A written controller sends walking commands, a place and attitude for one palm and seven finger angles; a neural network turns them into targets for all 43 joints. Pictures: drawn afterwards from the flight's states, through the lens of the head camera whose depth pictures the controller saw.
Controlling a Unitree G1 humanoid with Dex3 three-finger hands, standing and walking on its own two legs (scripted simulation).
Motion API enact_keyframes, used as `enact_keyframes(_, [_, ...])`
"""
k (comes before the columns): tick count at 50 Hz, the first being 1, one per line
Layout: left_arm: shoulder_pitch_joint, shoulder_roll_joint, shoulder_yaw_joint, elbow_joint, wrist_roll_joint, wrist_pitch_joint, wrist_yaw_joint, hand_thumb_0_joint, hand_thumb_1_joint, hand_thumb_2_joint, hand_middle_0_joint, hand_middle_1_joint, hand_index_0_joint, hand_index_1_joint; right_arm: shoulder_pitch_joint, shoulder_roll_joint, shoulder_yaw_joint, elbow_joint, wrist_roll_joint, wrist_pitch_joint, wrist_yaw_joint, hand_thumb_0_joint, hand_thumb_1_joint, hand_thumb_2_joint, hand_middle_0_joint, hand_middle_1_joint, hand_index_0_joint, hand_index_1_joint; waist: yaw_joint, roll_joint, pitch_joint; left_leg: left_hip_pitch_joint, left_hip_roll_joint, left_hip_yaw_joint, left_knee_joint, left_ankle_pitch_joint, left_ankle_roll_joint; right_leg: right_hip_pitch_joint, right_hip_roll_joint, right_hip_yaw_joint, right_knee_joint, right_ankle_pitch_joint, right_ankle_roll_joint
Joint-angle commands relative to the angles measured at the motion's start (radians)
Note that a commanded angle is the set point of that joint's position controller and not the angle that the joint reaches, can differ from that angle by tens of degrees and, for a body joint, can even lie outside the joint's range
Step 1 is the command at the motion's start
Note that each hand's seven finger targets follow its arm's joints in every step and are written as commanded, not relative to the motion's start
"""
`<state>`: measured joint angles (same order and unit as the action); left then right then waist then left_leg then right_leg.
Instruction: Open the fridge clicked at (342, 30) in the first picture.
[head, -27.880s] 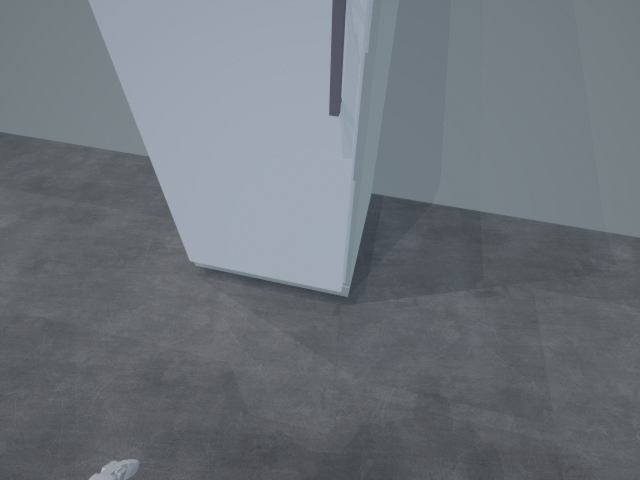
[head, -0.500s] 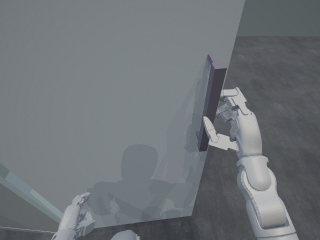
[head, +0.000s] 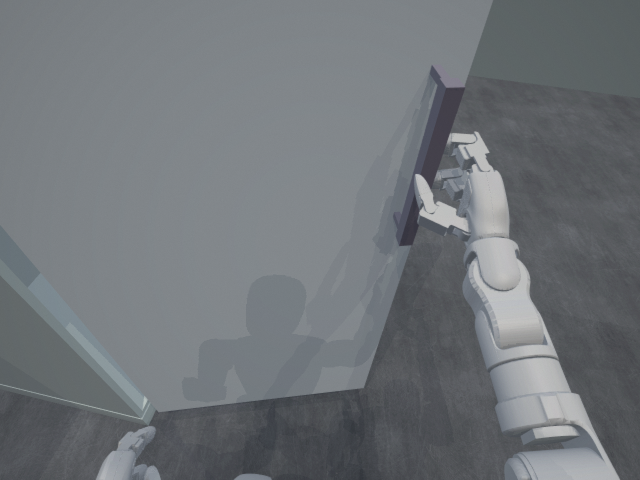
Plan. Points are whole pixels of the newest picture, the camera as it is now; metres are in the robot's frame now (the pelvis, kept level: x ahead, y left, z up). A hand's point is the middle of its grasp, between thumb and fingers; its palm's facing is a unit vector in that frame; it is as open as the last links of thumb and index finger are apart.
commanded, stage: stop walking and hold the door back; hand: right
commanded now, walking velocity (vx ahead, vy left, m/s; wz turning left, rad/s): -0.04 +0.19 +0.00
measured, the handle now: (419, 166) +0.46 -0.06 +0.17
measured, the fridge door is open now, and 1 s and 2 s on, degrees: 71 75 74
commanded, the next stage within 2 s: loosen the grip on the handle in 0.38 s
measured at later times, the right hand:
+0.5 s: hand (442, 241) +0.34 -0.08 +0.16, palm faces -0.10 +0.98 -0.18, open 7.5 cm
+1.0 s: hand (452, 258) +0.33 -0.10 +0.15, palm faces -0.07 +0.97 -0.22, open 13.7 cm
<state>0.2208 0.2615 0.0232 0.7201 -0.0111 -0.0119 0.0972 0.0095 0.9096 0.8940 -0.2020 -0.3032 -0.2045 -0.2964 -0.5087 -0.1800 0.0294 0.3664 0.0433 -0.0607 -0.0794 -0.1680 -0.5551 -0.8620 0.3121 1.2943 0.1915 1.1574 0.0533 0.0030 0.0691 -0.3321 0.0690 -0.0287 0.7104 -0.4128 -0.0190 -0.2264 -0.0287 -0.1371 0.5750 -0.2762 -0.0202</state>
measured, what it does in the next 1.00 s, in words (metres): shifts its weight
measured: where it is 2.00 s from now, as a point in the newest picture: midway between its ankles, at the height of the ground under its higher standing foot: outside the picture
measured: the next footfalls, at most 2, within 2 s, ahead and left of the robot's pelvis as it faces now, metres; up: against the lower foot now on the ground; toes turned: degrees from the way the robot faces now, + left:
none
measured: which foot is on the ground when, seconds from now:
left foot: down 0.00-1.00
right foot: down 0.00-1.00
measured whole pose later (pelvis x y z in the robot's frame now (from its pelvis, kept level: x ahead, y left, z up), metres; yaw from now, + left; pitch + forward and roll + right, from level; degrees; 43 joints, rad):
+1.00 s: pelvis -0.05 +0.04 -0.01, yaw +0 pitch -1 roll -1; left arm 0.30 0.28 -0.01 0.69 -0.06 -0.13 0.01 0.01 0.91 0.89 -0.20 -0.30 -0.21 -0.30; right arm -0.43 -0.32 -0.07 0.52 0.15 -0.27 0.14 -0.01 0.48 -0.23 0.35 1.31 0.34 1.27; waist 0.04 -0.02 -0.01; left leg -0.45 -0.03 0.02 0.66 -0.26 0.04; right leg -0.40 -0.01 0.01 0.66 -0.32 0.00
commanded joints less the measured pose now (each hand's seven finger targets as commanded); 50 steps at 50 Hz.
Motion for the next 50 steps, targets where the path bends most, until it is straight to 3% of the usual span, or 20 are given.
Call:
enact_keyframes(1, [-0.166, 0.073, -0.014, -0.189, -0.012, -0.047, -0.017, 0.0, 0.9, 0.9, -0.2, -0.3, -0.2, -0.3, -0.362, -0.05, -0.016, -0.358, 0.014, -0.094, -0.001, 0.0, -0.9, -0.9, 0.45, 1.4, 0.45, 1.4, -0.061, -0.037, -0.239, 0.138, -0.044, 0.077, -0.2, 0.1, 0.01, 0.041, -0.249, 0.249, -0.153, 0.233, -0.1])
enact_keyframes(3, [-0.126, 0.086, 0.007, -0.204, -0.015, -0.046, -0.025, 0.0, 0.9, 0.9, -0.2, -0.3, -0.2, -0.3, -0.213, -0.094, -0.054, -0.388, -0.009, -0.094, -0.004, 0.0, -0.9, -0.9, 0.45, 1.4, 0.45, 1.4, -0.047, 0.009, -0.319, 0.283, 0.03, -0.006, -0.318, 0.382, 0.04, 0.017, -0.153, 0.105, -0.021, 0.305, -0.013])
enact_keyframes(5, [-0.142, 0.055, 0.008, -0.228, -0.017, -0.049, -0.028, 0.0, 0.9, 0.9, -0.2, -0.3, -0.2, -0.3, -0.13, -0.12, -0.076, -0.46, -0.008, -0.095, -0.004, 0.0, -0.9, -0.9, 0.45, 1.4, 0.45, 1.4, -0.043, 0.108, -0.348, 0.296, 0.131, -0.124, -0.295, 0.583, 0.109, -0.031, -0.052, 0.076, 0.014, 0.119, 0.029])
enact_keyframes(7, [-0.131, 0.059, 0.007, -0.216, -0.016, -0.053, -0.024, 0.0, 0.9, 0.9, -0.2, -0.3, -0.2, -0.3, -0.081, -0.084, -0.034, -0.489, 0.004, -0.085, 0.004, 0.0, -0.9, -0.9, 0.45, 1.4, 0.45, 1.4, -0.046, 0.119, -0.349, 0.267, 0.099, -0.06, -0.246, 0.622, 0.094, 0.034, -0.073, 0.108, -0.059, 0.199, 0.029])
enact_keyframes(12, [-0.168, 0.046, -0.011, -0.237, -0.005, -0.044, -0.023, 0.0, 0.9, 0.9, -0.2, -0.3, -0.2, -0.3, 0.007, -0.06, 0.002, -0.606, -0.002, -0.101, 0.006, 0.0, -0.9, -0.9, 0.45, 1.4, 0.45, 1.4, -0.06, -0.045, -0.363, 0.155, -0.012, 0.045, -0.2, 0.504, 0.011, 0.178, -0.185, 0.144, -0.103, 0.584, -0.016])
enact_keyframes(18, [-0.189, 0.036, -0.013, -0.247, -0.006, -0.021, -0.016, 0.0, 0.9, 0.9, -0.2, -0.3, -0.2, -0.3, 0.002, -0.034, 0.053, -0.653, -0.004, -0.081, 0.005, 0.0, -0.9, -0.9, 0.45, 1.4, 0.45, 1.4, -0.055, 0.011, -0.379, 0.158, 0.015, -0.001, -0.236, 0.606, 0.019, 0.177, -0.151, 0.102, -0.077, 0.467, 0.004])
enact_keyframes(22, [-0.204, 0.032, -0.019, -0.228, -0.003, -0.003, -0.002, 0.0, 0.9, 0.9, -0.2, -0.3, -0.2, -0.3, -0.07, -0.011, 0.085, -0.577, 0.003, -0.053, -0.002, 0.0, -0.9, -0.9, 0.45, 1.4, 0.45, 1.4, -0.051, 0.022, -0.337, 0.11, 0.018, -0.021, -0.29, 0.503, 0.014, 0.161, -0.128, 0.096, -0.1, 0.292, 0.004])
enact_keyframes(23, [-0.206, 0.035, -0.019, -0.219, -0.002, 0.001, 0.002, 0.0, 0.9, 0.9, -0.2, -0.3, -0.2, -0.3, -0.113, -0.039, 0.059, -0.54, 0.0, -0.048, -0.007, 0.0, -0.9, -0.9, 0.45, 1.4, 0.45, 1.4, -0.053, 0.043, -0.322, 0.095, 0.022, -0.035, -0.313, 0.472, 0.015, 0.152, -0.119, 0.094, -0.099, 0.25, 0.004])
enact_keyframes(24, [-0.141, 0.039, 0.054, -0.246, 0.034, -0.048, -0.022, 0.0, 0.9, 0.9, -0.2, -0.3, -0.2, -0.3, -0.724, -0.557, -0.38, -0.653, -0.141, -0.087, 0.004, 0.0, -0.9, -0.9, 0.45, 1.4, 0.45, 1.4, -0.085, 0.289, -0.102, 0.078, -0.022, -0.053, -0.391, 0.634, -0.004, 0.029, -0.108, 0.056, -0.09, 0.257, -0.012])
enact_keyframes(25, [-0.11, 0.036, 0.009, -0.209, -0.001, -0.108, -0.065, 0.0, 0.9, 0.9, -0.2, -0.3, -0.2, -0.3, -0.357, -0.145, -0.128, -0.05, -0.111, 0.03, 0.075, 0.0, -0.779, -0.842, 0.45, 1.4, 0.45, 1.4, 0.035, 0.17, -0.415, 0.211, -0.101, 0.072, -0.14, 0.78, 0.073, 0.142, 0.014, 0.136, -0.218, 0.536, -0.01])
enact_keyframes(26, [-0.041, 0.093, 0.036, -0.218, -0.047, -0.103, -0.074, 0.0, 0.9, 0.9, -0.2, -0.3, -0.2, -0.3, -0.154, -0.146, -0.127, -0.261, 0.006, 0.018, 0.103, 0.0, -0.658, -0.783, 0.45, 1.4, 0.45, 1.4, -0.037, -0.091, -0.462, 0.126, -0.07, 0.11, -0.149, 0.558, 0.06, 0.288, -0.033, 0.133, -0.184, 0.727, 0.061])
enact_keyframes(27, [-0.077, 0.058, 0.01, -0.24, -0.042, -0.105, -0.083, 0.0, 0.9, 0.9, -0.2, -0.3, -0.2, -0.3, -0.02, 0.035, -0.001, -0.308, 0.033, 0.021, 0.145, 0.0, -0.538, -0.725, 0.45, 1.4, 0.45, 1.4, -0.047, -0.184, -0.456, 0.045, -0.072, 0.109, -0.154, 0.431, 0.056, 0.374, -0.059, 0.139, -0.141, 0.81, 0.088])
enact_keyframes(28, [-0.097, 0.072, 0.008, -0.243, -0.036, -0.104, -0.082, 0.0, 0.9, 0.9, -0.2, -0.3, -0.2, -0.3, -0.091, -0.008, -0.057, -0.367, 0.094, 0.009, 0.173, 0.0, -0.417, -0.667, 0.45, 1.4, 0.45, 1.4, -0.058, -0.291, -0.491, 0.002, -0.064, 0.087, -0.182, 0.343, 0.049, 0.433, -0.05, 0.13, -0.12, 0.756, 0.102])
enact_keyframes(29, [-0.108, 0.078, 0.004, -0.243, -0.027, -0.11, -0.084, 0.0, 0.9, 0.9, -0.2, -0.3, -0.2, -0.3, -0.124, -0.061, -0.109, -0.372, 0.126, -0.003, 0.176, 0.0, -0.296, -0.608, 0.45, 1.4, 0.45, 1.4, -0.063, -0.284, -0.471, 0.019, -0.063, 0.087, -0.198, 0.338, 0.055, 0.382, -0.025, 0.11, -0.106, 0.581, 0.098])
enact_keyframes(31, [-0.128, 0.072, -0.013, -0.268, -0.024, -0.114, -0.092, 0.0, 0.9, 0.9, -0.2, -0.3, -0.2, -0.3, -0.163, -0.024, -0.06, -0.344, 0.119, -0.061, 0.174, 0.0, -0.054, -0.492, 0.45, 1.4, 0.45, 1.4, -0.028, -0.103, -0.354, 0.061, -0.062, 0.094, -0.232, 0.343, 0.047, 0.187, -0.004, 0.099, -0.12, 0.24, 0.052])
enact_keyframes(35, [-0.103, 0.086, -0.011, -0.262, -0.035, -0.151, -0.107, 0.0, 0.9, 0.9, -0.2, -0.3, -0.2, -0.3, -0.308, -0.007, 0.04, -0.255, 0.063, -0.246, 0.162, 0.0, 0.429, -0.258, 0.437, 1.383, 0.437, 1.383, 0.02, 0.204, -0.168, -0.067, -0.068, 0.072, -0.23, 0.043, 0.028, -0.037, -0.008, 0.125, -0.126, -0.137, 0.01])
enact_keyframes(38, [-0.104, 0.098, -0.019, -0.246, -0.046, -0.163, -0.094, 0.0, 0.9, 0.9, -0.2, -0.3, -0.2, -0.3, -0.401, -0.102, -0.022, -0.145, 0.073, -0.296, 0.151, 0.0, 0.55, -0.2, 0.397, 1.333, 0.397, 1.333, 0.019, 0.162, -0.133, -0.099, -0.053, 0.016, -0.267, -0.134, 0.027, -0.112, 0.03, 0.089, -0.082, -0.224, 0.007])
enact_keyframes(43, [-0.067, 0.094, -0.008, -0.224, -0.053, -0.191, -0.086, 0.0, 0.9, 0.9, -0.2, -0.3, -0.2, -0.3, -0.499, -0.202, -0.034, -0.117, 0.033, -0.311, 0.159, 0.0, 0.55, -0.2, 0.33, 1.25, 0.33, 1.25, 0.004, -0.017, -0.327, -0.015, -0.034, -0.072, -0.262, -0.19, 0.035, -0.16, 0.056, 0.079, -0.02, -0.208, 0.009])
enact_keyframes(44, [-0.066, 0.105, 0.004, -0.232, -0.047, -0.19, -0.086, 0.0, 0.9, 0.9, -0.2, -0.3, -0.2, -0.3, -0.259, -0.353, -0.208, -0.054, 0.039, -0.296, 0.169, 0.0, 0.55, -0.2, 0.317, 1.233, 0.317, 1.233, -0.073, 0.02, -0.347, 0.083, -0.016, -0.109, -0.287, -0.248, 0.038, -0.223, 0.055, 0.081, -0.014, -0.184, 0.012])
enact_keyframes(50, [-0.104, 0.116, 0.004, -0.217, -0.058, -0.202, -0.073, 0.0, 0.9, 0.9, -0.2, -0.3, -0.2, -0.3, -0.407, -0.266, -0.157, -0.099, 0.171, -0.283, 0.252, 0.0, 0.55, -0.2, 0.25, 1.15, 0.25, 1.15, -0.033, 0.116, -0.311, 0.087, 0.009, -0.183, -0.337, -0.333, 0.022, -0.293, 0.06, 0.109, 0.039, -0.145, 0.014])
